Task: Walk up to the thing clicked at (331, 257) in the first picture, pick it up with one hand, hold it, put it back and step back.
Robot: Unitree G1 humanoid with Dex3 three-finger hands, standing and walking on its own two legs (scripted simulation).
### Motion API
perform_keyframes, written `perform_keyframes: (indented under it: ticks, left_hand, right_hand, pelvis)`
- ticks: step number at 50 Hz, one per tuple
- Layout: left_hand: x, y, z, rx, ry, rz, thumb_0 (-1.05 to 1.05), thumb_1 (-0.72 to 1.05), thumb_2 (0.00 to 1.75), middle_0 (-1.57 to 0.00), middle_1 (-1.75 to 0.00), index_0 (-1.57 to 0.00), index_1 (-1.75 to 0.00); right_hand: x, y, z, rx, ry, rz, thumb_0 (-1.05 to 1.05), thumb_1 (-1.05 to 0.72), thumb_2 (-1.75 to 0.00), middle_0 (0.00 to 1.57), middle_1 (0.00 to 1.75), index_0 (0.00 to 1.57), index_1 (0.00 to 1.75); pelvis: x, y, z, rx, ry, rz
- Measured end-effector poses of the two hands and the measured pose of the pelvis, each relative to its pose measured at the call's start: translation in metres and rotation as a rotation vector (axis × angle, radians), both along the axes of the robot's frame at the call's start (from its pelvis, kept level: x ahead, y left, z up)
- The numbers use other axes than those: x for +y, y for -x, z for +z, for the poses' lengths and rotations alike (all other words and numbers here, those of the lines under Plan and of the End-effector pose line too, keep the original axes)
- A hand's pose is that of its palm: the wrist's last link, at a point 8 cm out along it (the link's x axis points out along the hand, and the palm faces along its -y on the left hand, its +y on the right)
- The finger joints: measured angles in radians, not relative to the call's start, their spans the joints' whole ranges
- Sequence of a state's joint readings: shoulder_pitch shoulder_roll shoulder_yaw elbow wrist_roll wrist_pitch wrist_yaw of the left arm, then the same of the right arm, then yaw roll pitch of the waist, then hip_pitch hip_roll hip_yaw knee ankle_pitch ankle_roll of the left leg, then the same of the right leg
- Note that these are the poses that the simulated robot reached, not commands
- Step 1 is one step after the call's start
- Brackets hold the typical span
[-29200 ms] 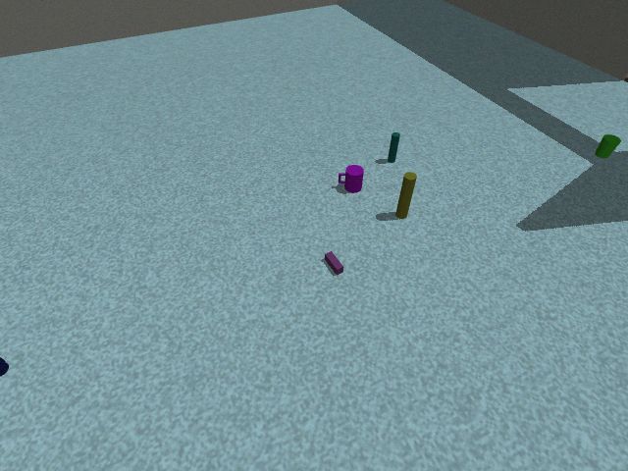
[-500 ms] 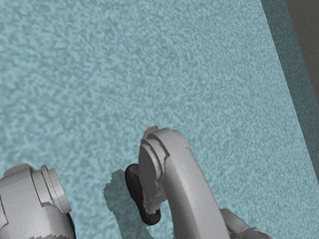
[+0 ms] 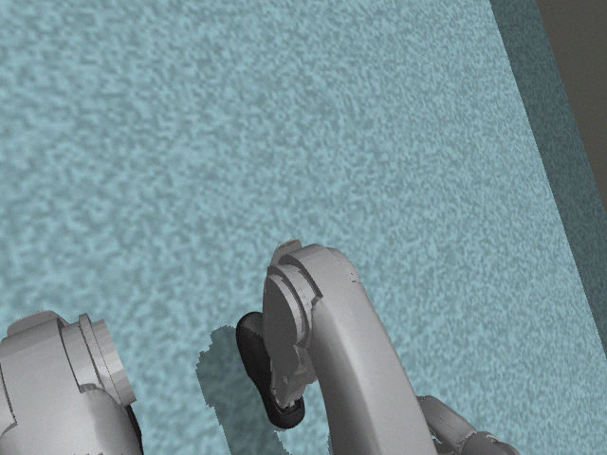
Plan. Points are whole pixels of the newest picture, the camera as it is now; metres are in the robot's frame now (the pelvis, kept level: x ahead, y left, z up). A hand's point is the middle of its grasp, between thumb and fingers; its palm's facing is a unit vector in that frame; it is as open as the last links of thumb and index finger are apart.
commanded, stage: close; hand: left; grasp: from above
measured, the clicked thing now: out of the picture +0.42 +0.35 -0.28
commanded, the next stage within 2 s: settle in 0.72 s
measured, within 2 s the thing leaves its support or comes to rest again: leaves its support in 1.08 s
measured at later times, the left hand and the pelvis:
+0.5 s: hand out of the picture +0.41 +0.35 -0.25, palm faces -0.43 -0.17 -0.89, open 6.6 cm; pelvis +0.00 +0.00 +0.00, yaw +0 degrees
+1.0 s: hand out of the picture +0.41 +0.35 -0.24, palm faces -0.43 -0.17 -0.89, open 6.2 cm; pelvis +0.00 +0.00 +0.00, yaw +0 degrees
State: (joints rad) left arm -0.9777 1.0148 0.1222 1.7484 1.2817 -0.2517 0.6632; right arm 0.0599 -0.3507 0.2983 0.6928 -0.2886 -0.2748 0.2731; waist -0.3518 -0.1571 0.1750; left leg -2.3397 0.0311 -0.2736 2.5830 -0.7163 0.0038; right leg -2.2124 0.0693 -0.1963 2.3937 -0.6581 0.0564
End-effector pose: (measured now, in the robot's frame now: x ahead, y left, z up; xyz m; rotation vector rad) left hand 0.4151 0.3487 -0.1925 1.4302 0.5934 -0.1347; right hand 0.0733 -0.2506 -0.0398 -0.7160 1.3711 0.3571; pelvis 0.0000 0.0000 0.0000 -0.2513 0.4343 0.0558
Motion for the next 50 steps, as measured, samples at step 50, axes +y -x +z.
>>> perform_keyframes:
  ticks: [50]
  left_hand:
    - [0.0040, -0.0021, 0.0061, -0.004, 0.005, 0.010, 0.00, 0.56, 0.03, -1.02, -0.13, -1.06, -0.09]
  right_hand:
    - [0.0038, 0.0006, 0.0011, 0.001, 0.001, -0.004, 0.00, -0.90, -0.90, 0.20, 0.30, 0.20, 0.30]
  pelvis:
    - [0.0000, 0.0001, 0.0033, 0.010, 0.002, 0.001]
